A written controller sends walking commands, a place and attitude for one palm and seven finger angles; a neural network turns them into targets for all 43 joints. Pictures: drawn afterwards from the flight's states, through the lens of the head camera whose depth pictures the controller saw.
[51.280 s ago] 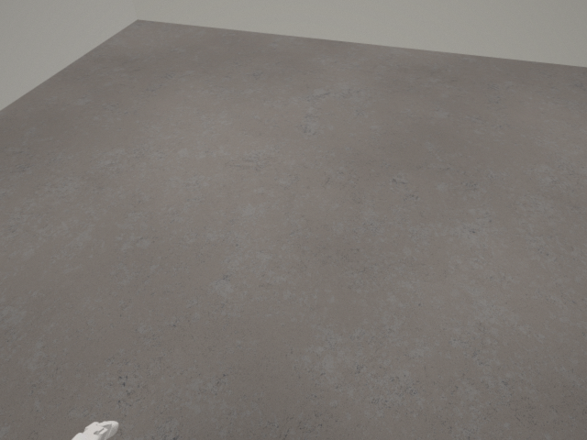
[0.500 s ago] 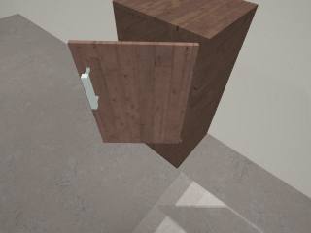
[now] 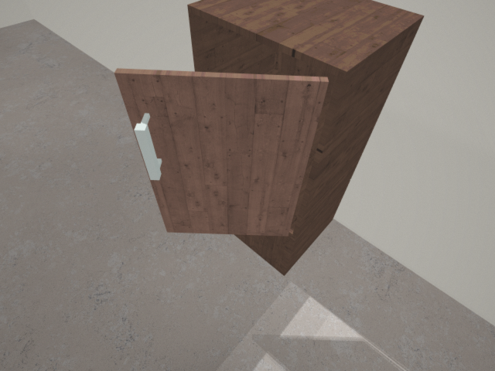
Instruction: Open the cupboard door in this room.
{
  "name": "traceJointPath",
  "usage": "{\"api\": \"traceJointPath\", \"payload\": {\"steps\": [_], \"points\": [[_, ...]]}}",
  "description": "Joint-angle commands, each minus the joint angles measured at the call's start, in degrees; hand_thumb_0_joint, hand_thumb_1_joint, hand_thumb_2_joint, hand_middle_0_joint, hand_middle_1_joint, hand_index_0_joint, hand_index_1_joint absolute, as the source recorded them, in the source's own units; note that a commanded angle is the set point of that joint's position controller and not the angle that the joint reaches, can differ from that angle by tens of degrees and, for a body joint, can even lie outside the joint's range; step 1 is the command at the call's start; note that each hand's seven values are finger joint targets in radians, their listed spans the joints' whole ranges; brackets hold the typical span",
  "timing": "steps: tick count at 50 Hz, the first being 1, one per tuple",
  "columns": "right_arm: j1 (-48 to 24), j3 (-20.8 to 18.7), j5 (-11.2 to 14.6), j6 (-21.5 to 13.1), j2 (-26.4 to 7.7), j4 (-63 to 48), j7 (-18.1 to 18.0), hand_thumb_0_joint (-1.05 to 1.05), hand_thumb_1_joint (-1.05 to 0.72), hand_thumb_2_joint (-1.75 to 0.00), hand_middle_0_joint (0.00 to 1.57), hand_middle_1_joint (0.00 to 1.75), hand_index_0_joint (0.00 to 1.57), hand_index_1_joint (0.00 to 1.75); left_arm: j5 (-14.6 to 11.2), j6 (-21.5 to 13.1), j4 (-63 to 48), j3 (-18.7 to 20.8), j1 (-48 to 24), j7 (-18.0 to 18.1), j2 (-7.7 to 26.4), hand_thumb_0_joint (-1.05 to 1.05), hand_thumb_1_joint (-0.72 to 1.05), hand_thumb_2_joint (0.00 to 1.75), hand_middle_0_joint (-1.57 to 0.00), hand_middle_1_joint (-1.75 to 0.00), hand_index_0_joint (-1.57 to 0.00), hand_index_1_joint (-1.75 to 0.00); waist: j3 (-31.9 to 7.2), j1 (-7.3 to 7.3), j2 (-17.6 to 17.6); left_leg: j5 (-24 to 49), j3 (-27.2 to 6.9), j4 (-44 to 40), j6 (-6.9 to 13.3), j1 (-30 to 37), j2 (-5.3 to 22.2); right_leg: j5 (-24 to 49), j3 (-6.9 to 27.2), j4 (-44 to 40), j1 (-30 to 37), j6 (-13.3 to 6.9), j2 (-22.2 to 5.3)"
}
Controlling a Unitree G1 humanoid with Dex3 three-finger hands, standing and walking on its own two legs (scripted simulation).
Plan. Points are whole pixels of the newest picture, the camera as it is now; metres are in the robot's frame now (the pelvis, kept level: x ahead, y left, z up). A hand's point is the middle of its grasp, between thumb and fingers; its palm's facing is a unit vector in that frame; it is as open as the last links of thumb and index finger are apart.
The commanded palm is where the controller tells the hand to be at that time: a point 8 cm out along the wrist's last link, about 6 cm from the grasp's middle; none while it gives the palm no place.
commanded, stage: come to a stop and stand still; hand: left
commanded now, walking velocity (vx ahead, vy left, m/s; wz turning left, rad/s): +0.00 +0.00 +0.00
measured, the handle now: (151, 147) +0.57 +0.26 -0.01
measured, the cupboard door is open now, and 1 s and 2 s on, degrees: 41 41 41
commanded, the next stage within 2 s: look again from close up in 0.26 s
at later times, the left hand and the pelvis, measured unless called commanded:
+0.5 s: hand out of the picture +0.00 +0.20 -0.18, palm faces -0.02 -0.98 -0.21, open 7.4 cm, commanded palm none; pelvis -0.01 +0.03 -0.01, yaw -1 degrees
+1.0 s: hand out of the picture -0.04 +0.21 -0.18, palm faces -0.04 -0.98 -0.20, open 7.4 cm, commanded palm none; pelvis -0.04 +0.03 +0.00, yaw -2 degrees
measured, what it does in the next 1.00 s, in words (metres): shifts its weight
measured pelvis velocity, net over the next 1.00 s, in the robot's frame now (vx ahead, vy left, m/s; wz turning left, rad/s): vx -0.04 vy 0.03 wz -0.03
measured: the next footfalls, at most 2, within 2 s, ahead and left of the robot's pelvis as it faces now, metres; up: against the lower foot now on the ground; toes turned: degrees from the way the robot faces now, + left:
right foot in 1.52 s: +0.09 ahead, -0.09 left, +0.00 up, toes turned -5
left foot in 1.80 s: +0.05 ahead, +0.14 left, +0.00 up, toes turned +4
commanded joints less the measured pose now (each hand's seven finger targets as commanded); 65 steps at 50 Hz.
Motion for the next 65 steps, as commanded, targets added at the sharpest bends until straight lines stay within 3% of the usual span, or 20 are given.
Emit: {"api": "traceJointPath", "payload": {"steps": [1,17,18,19,20,22,26,29,35,40,48,50,53,56,59,61,62,63,64,65], "points": [[4.34,-0.45,-0.08,-0.45,-5.06,-1.12,-0.39,0.0,-0.9,-0.9,0.2,0.3,0.2,0.3,-0.19,-0.68,-0.98,0.68,4.68,0.27,5.18,0.0,0.9,0.9,-0.2,-0.3,-0.2,-0.3,0.33,-0.26,0.4,17.91,-2.93,-1.28,1.92,4.85,3.75,25.94,3.73,-3.88,-4.98,-0.53,-6.25],[3.99,-0.38,-0.18,-0.71,-6.2,-1.43,-0.22,0.0,-0.9,-0.9,0.2,0.3,0.2,0.3,-0.22,-0.51,-1.23,0.6,3.75,0.14,6.03,0.0,0.9,0.9,-0.2,-0.3,-0.2,-0.3,0.52,-0.06,0.55,18.4,-3.5,-2.65,2.3,5.06,3.7,21.91,3.5,-4.38,-4.52,-0.3,-6.29],[-1.44,-0.32,0.57,-1.91,-8.28,-6.32,0.87,0.0,-0.9,-0.9,0.2,0.3,0.2,0.3,1.23,-2.66,-1.18,0.13,7.85,2.45,6.94,0.0,0.9,0.9,-0.2,-0.3,-0.2,-0.3,0.68,1.54,3.95,26.3,-0.86,11.29,1.6,2.44,3.8,43.97,8.36,-3.07,-10.42,1.62,-8.33],[3.1,-0.2,0.01,-1.72,-5.29,-7.52,1.31,0.0,-0.9,-0.9,0.2,0.3,0.2,0.3,1.0,-2.87,-4.17,1.09,4.72,2.22,9.68,0.0,0.9,0.9,-0.2,-0.3,-0.2,-0.3,-1.92,-1.9,4.08,12.19,-2.06,9.52,2.57,-1.54,2.74,44.86,6.99,1.1,-5.34,-0.49,-9.81],[5.02,-0.17,0.06,-1.71,-5.59,-7.55,1.29,0.0,-0.9,-0.9,0.2,0.3,0.2,0.3,0.8,-2.82,-4.83,0.73,3.72,1.89,8.91,0.0,0.9,0.9,-0.2,-0.3,-0.2,-0.3,-4.17,-1.85,2.56,9.15,-2.27,7.55,2.85,-2.33,2.89,38.28,6.38,3.26,-5.01,-1.41,-8.39],[6.75,-0.2,-0.17,-2.3,-6.83,-8.31,1.14,0.0,-0.9,-0.9,0.2,0.3,0.2,0.3,0.52,-3.01,-5.74,1.01,4.78,1.64,8.25,0.0,0.9,0.9,-0.2,-0.3,-0.2,-0.3,-8.97,-1.37,1.8,22.91,-2.8,8.08,3.7,0.99,3.65,39.06,4.27,7.49,-3.27,-1.5,-6.23],[5.32,-0.16,-0.21,-1.95,-8.04,-9.18,0.61,0.0,-0.9,-0.9,0.2,0.3,0.2,0.3,0.45,-1.39,-6.59,0.51,4.56,1.31,6.51,0.0,0.9,0.9,-0.2,-0.3,-0.2,-0.3,-3.74,-0.27,5.51,27.71,-4.51,6.12,4.97,0.94,5.34,17.98,3.33,6.83,-8.8,-0.97,-3.69],[3.52,-0.1,-0.14,-1.33,-8.2,-9.79,0.82,0.0,-0.9,-0.9,0.2,0.3,0.2,0.3,0.31,-0.39,-7.03,0.31,3.88,0.93,7.0,0.0,0.9,0.9,-0.2,-0.3,-0.2,-0.3,1.14,0.16,1.12,12.18,-5.24,2.64,4.89,-3.18,4.72,7.73,4.14,4.19,-11.24,-0.79,-3.33],[2.65,-0.22,-0.38,-0.91,-8.68,-9.66,1.52,0.0,-0.9,-0.9,0.2,0.3,0.2,0.3,0.45,0.13,-7.65,0.1,2.57,0.15,8.48,0.0,0.9,0.9,-0.2,-0.3,-0.2,-0.3,4.81,0.11,1.48,-8.05,-6.11,-4.21,4.34,-6.5,3.68,-3.98,5.15,1.2,-14.9,-0.8,-3.44],[3.03,-0.32,-0.36,-1.19,-9.2,-9.27,1.64,0.0,-0.9,-0.9,0.2,0.3,0.2,0.3,0.53,-0.11,-7.52,0.06,3.62,-0.15,8.77,0.0,0.9,0.9,-0.2,-0.3,-0.2,-0.3,1.9,0.29,1.69,-9.16,-6.63,-5.62,4.49,-5.51,4.03,-2.19,5.28,1.05,-14.16,-0.77,-3.68],[3.59,-0.02,0.06,-1.95,-8.52,-7.22,1.38,0.0,-0.9,-0.9,0.2,0.3,0.2,0.3,0.39,-0.8,-5.87,-0.14,4.61,-0.27,8.72,0.0,0.9,0.9,-0.2,-0.3,-0.2,-0.3,-0.83,0.25,1.63,3.3,-4.5,-2.35,4.35,-1.27,4.03,5.73,6.02,0.17,-13.18,-0.55,-4.73],[4.44,0.05,-0.04,-1.69,-8.36,-6.65,1.56,0.0,-0.9,-0.9,0.2,0.3,0.2,0.3,0.59,-0.66,-5.05,0.08,5.68,-0.43,8.34,0.0,0.9,0.9,-0.2,-0.3,-0.2,-0.3,-1.41,0.37,1.62,-2.8,-4.31,-1.76,4.56,-1.82,3.69,-1.11,5.3,1.0,-12.53,-0.76,-4.58],[3.9,-0.34,-0.28,-1.14,-8.35,-7.25,1.95,0.0,-0.9,-0.9,0.2,0.3,0.2,0.3,0.93,-0.42,-5.03,0.67,6.23,-0.85,8.81,0.0,0.9,0.9,-0.2,-0.3,-0.2,-0.3,3.3,0.58,1.77,-13.25,-5.08,-0.98,5.04,-7.37,2.68,-11.35,5.65,0.58,-14.51,-1.71,-4.86],[3.5,-0.4,-0.36,-1.0,-6.89,-7.95,2.19,0.0,-0.9,-0.9,0.2,0.3,0.2,0.3,1.02,-0.53,-4.72,1.15,7.93,-1.06,9.26,0.0,0.9,0.9,-0.2,-0.3,-0.2,-0.3,5.81,1.02,-1.95,-13.81,-2.88,4.4,4.67,-11.38,0.33,-16.15,9.12,-2.48,-14.69,-3.32,-7.1],[3.19,-0.07,-0.4,-1.79,-5.15,-8.57,2.32,0.0,-0.9,-0.9,0.2,0.3,0.2,0.3,0.86,-1.1,-3.94,1.93,9.54,-0.83,10.21,0.0,0.9,0.9,-0.2,-0.3,-0.2,-0.3,5.37,1.07,-6.89,-7.21,1.22,11.8,3.93,-13.02,-1.63,-8.02,12.93,-4.06,-12.01,-5.49,-11.36],[4.45,-0.02,-0.31,-2.42,-5.04,-8.12,2.3,0.0,-0.9,-0.9,0.2,0.3,0.2,0.3,1.03,-1.36,-3.84,2.11,9.56,-0.82,9.93,0.0,0.9,0.9,-0.2,-0.3,-0.2,-0.3,4.18,0.21,-3.57,-2.62,1.62,9.88,4.36,-8.79,-1.32,1.54,9.19,0.2,-11.82,-5.02,-9.99],[7.01,0.04,-0.24,-2.86,-5.71,-7.02,2.12,0.0,-0.9,-0.9,0.2,0.3,0.2,0.3,1.01,-1.34,-4.0,2.06,8.58,-0.91,9.26,0.0,0.9,0.9,-0.2,-0.3,-0.2,-0.3,3.08,-0.95,0.23,2.63,0.04,6.85,5.01,-3.76,-0.1,4.95,5.42,5.18,-13.78,-3.84,-7.54],[11.16,-0.43,-0.38,-3.29,-7.9,-5.37,1.73,0.0,-0.9,-0.9,0.2,0.3,0.2,0.3,0.94,-1.4,-4.48,1.88,7.44,-1.06,7.93,0.0,0.9,0.9,-0.2,-0.3,-0.2,-0.3,0.86,-2.42,7.97,10.24,-6.19,3.6,7.27,3.92,4.12,6.48,0.05,14.7,-18.31,-2.15,-3.68],[16.92,-1.23,-0.71,-3.46,-11.07,-3.5,1.06,0.0,-0.9,-0.9,0.2,0.3,0.2,0.3,0.86,-1.68,-5.54,1.46,5.32,-1.08,5.87,0.0,0.9,0.9,-0.2,-0.3,-0.2,-0.3,-1.22,-4.19,16.99,17.95,-17.76,-1.32,12.38,11.03,11.81,-3.23,-4.62,27.24,-26.24,-0.61,0.64],[20.91,-1.3,-0.88,-3.54,-11.37,-2.58,0.54,0.0,-0.9,-0.9,0.2,0.3,0.2,0.3,0.82,-2.1,-7.48,1.18,1.04,-0.93,5.53,0.0,0.9,0.9,-0.2,-0.3,-0.2,-0.3,-0.37,-5.7,18.67,24.88,-24.76,-5.11,16.96,14.7,16.96,-16.28,-1.95,37.94,-34.98,-1.11,0.78]]}}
